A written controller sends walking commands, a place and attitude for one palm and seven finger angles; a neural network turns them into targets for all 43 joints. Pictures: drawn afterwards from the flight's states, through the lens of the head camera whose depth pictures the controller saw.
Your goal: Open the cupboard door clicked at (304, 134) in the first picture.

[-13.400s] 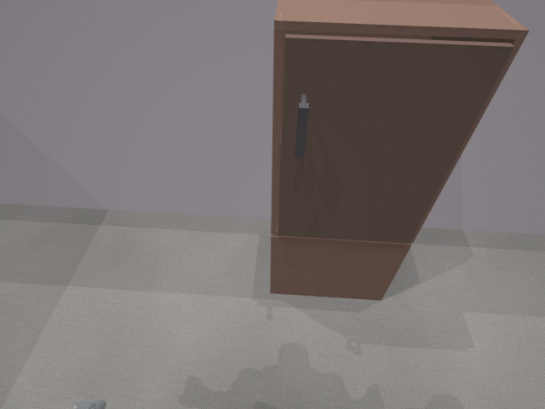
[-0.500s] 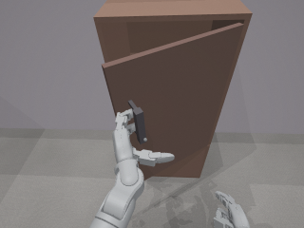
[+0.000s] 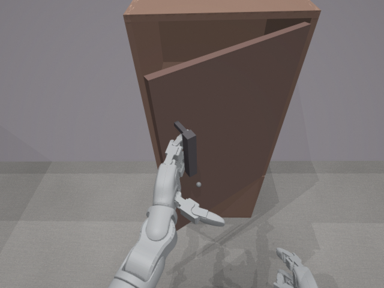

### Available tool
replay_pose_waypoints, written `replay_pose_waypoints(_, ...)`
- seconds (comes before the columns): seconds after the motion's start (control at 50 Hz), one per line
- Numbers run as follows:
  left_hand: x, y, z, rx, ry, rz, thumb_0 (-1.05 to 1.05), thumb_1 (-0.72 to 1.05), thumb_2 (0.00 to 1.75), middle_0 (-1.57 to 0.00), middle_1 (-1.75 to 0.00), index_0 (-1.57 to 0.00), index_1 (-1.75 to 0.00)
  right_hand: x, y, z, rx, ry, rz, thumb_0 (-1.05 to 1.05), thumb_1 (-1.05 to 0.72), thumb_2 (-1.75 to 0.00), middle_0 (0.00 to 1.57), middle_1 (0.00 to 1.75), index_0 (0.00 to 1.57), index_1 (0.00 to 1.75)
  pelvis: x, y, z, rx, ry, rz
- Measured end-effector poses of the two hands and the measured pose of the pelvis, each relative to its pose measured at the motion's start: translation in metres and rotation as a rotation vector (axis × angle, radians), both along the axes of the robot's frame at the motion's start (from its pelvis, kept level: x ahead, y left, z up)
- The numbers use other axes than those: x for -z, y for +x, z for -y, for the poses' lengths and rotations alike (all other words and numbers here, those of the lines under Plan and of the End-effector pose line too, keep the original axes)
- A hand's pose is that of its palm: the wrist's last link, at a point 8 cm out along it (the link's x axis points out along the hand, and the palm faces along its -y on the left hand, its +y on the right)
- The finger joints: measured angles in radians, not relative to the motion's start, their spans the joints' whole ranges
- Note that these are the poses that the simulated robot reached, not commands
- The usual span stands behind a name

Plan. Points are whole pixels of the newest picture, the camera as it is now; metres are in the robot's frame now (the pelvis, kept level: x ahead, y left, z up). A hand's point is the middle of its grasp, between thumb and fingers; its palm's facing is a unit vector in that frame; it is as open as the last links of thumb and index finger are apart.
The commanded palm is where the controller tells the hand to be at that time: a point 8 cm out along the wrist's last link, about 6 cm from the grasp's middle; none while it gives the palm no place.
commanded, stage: slide the hand sideways off the handle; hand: left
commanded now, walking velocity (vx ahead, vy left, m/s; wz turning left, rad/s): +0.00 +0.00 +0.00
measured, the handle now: (185, 149) +0.38 +0.04 +0.11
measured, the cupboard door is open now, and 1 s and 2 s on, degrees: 34 35 35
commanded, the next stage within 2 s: draw the hand back to the body in 0.92 s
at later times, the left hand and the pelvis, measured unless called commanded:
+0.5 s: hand (179, 198) +0.26 +0.04 +0.10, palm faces -0.04 -1.00 +0.02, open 16.3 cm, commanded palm +0.23 +0.09 +0.10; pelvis +0.01 +0.00 +0.00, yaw -1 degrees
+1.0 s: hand (153, 212) +0.23 +0.09 +0.10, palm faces -0.02 -1.00 +0.00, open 16.3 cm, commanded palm +0.21 +0.14 +0.10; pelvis +0.03 -0.02 -0.01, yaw +0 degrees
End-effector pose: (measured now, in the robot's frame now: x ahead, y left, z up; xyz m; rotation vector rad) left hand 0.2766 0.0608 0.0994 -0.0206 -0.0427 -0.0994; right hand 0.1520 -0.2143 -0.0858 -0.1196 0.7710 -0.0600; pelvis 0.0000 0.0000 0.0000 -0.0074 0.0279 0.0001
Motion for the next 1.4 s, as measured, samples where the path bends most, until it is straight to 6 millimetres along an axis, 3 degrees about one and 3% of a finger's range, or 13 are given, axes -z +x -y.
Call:
replay_pose_waypoints(0.2,-0.003,-0.009,0.000,-0.012,-0.004,0.008,-0.01,-0.50,0.30,-0.12,-0.30,-0.12,-0.30,-0.010,-0.001,-0.003,0.018,-0.001,0.025,0.02,-0.90,-0.90,0.20,0.30,0.20,0.30,-0.002,0.002,-0.003,0.027,0.003,0.007)
replay_pose_waypoints(0.68,0.000,-0.044,-0.053,-0.074,0.008,-0.025,-0.01,-0.50,0.30,-0.15,-0.30,-0.15,-0.30,-0.024,0.048,0.003,-0.035,-0.018,0.120,0.01,-0.90,-0.90,0.20,0.30,0.20,0.30,0.000,0.024,0.009,0.014,0.010,-0.016)
replay_pose_waypoints(0.84,0.001,-0.059,-0.068,-0.083,0.019,-0.029,-0.01,-0.50,0.30,-0.15,-0.30,-0.15,-0.30,-0.019,0.048,0.013,-0.033,-0.031,0.134,0.01,-0.90,-0.90,0.20,0.30,0.20,0.30,0.004,0.028,0.014,0.006,0.011,-0.036)
replay_pose_waypoints(1.06,0.002,-0.062,-0.078,-0.072,0.020,-0.020,-0.01,-0.50,0.30,-0.15,-0.30,-0.15,-0.30,-0.012,0.040,0.025,-0.004,-0.052,0.149,0.02,-0.90,-0.90,0.20,0.30,0.20,0.30,0.009,0.028,0.017,0.000,0.009,-0.055)
replay_pose_waypoints(1.14,-0.003,-0.064,-0.081,-0.063,0.036,-0.007,-0.01,-0.50,0.30,-0.15,-0.30,-0.15,-0.30,-0.013,0.038,0.026,0.008,-0.050,0.159,0.02,-0.90,-0.90,0.20,0.30,0.20,0.30,0.009,0.028,0.017,0.005,0.010,-0.053)
replay_pose_waypoints(1.4,-0.027,-0.082,-0.118,-0.098,0.062,0.022,-0.01,-0.50,0.30,-0.15,-0.30,-0.15,-0.30,-0.025,0.042,0.016,0.004,-0.047,0.225,0.02,-0.90,-0.90,0.20,0.30,0.20,0.30,0.003,0.024,0.011,-0.001,-0.003,-0.021)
